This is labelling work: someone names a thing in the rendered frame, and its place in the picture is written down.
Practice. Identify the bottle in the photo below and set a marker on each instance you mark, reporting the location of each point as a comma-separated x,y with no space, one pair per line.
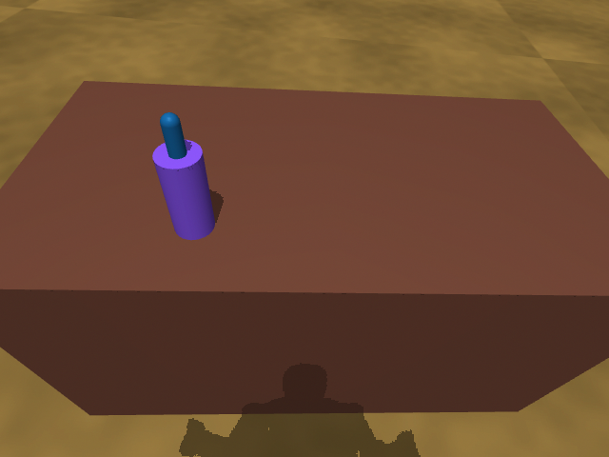
181,169

